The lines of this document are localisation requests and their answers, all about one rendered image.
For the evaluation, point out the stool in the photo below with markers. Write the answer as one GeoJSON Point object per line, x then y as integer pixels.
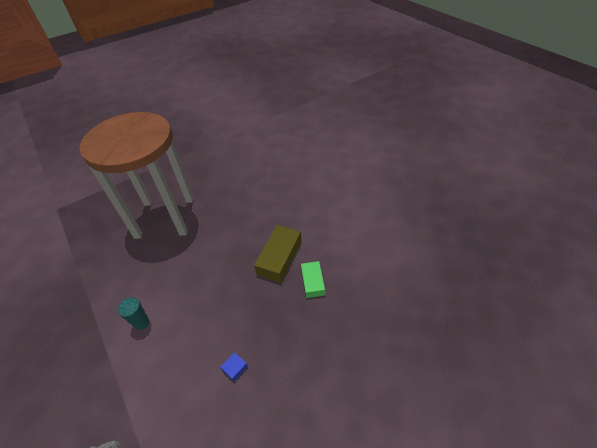
{"type": "Point", "coordinates": [125, 143]}

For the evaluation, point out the bookshelf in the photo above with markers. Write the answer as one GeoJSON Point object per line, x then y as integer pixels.
{"type": "Point", "coordinates": [98, 18]}

